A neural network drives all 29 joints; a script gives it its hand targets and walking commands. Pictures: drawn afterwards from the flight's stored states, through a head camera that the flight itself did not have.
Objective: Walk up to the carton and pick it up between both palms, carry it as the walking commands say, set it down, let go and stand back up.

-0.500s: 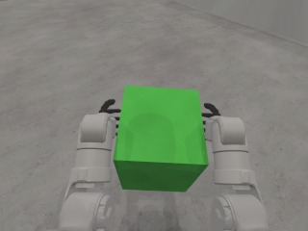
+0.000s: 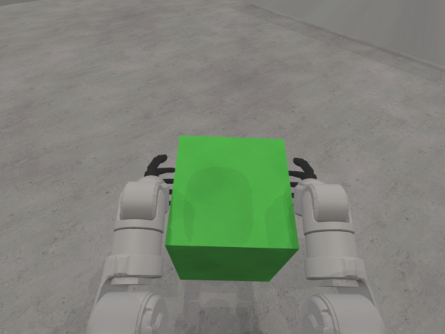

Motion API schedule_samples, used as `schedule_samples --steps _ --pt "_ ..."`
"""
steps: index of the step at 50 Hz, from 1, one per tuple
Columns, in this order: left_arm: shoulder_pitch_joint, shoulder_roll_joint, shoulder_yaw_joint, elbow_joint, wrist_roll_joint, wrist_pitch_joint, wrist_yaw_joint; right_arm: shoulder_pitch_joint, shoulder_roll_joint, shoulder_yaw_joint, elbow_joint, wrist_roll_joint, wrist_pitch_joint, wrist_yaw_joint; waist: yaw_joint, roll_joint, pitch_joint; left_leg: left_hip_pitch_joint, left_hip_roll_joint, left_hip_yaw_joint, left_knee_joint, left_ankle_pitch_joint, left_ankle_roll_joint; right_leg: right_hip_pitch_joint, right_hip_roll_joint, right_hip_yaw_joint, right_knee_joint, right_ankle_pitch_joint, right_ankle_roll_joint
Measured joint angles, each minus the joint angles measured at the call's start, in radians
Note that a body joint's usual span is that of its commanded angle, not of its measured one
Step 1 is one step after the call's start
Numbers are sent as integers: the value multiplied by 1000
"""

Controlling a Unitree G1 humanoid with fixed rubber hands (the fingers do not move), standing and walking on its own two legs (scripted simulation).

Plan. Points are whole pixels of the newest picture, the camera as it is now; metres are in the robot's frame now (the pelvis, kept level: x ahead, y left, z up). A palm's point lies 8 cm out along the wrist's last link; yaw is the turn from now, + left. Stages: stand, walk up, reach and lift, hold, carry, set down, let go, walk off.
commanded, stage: carry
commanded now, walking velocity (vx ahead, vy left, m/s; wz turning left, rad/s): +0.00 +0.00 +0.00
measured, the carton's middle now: (228, 214) +0.35 +0.00 +0.01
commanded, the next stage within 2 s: none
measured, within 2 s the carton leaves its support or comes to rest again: neither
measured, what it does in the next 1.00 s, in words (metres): stands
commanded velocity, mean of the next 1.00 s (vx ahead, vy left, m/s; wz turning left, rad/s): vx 0.00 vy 0.00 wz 0.00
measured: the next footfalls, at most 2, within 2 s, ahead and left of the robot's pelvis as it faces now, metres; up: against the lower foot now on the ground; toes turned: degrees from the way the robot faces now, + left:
none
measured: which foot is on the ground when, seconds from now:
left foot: down 0.00-1.00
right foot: down 0.00-1.00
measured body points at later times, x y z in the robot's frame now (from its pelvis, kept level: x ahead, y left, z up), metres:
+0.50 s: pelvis +0.00 +0.00 +0.00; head -0.02 +0.00 +0.45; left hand +0.33 +0.14 +0.06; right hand +0.32 -0.14 +0.06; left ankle +0.00 +0.10 -0.73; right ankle +0.07 -0.11 -0.73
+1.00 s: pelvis +0.00 +0.00 +0.00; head -0.03 +0.00 +0.45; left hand +0.31 +0.14 +0.06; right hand +0.31 -0.15 +0.06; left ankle +0.00 +0.10 -0.73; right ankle +0.07 -0.11 -0.73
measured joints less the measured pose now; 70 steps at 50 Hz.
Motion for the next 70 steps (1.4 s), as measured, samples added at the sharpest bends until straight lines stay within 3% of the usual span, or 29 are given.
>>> schedule_samples --steps 29,36,41,70 --pt "188 -51 -14 -25 22 -176 14 177 47 30 -15 -35 -200 16 7 -3 6 -6 14 1 15 -8 -7 -3 14 0 3 0 -9" --pt "254 -59 -30 -62 21 -213 11 226 39 46 -29 -38 -246 67 8 -5 8 -9 15 8 13 -5 -5 -8 15 6 0 5 -8" --pt "283 -50 -38 -109 2 -215 -22 257 30 60 -70 -21 -255 80 8 -6 8 -10 14 13 7 -1 -3 -11 15 12 -7 12 -7" --pt "304 -45 -54 -116 4 -214 -37 286 22 73 -84 -33 -247 98 7 -2 -20 0 8 20 -19 5 -2 -12 11 20 -13 9 -4"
